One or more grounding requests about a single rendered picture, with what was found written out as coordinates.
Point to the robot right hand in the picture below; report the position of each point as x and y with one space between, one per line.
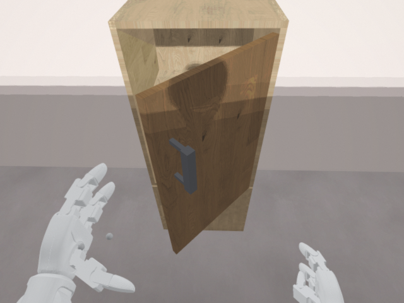
323 285

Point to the robot left hand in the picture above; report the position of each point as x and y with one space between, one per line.
71 226

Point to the handle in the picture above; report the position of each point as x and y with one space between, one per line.
188 161

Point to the cupboard door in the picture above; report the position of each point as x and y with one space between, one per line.
217 109

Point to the robot left forearm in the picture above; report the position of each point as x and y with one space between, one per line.
48 288

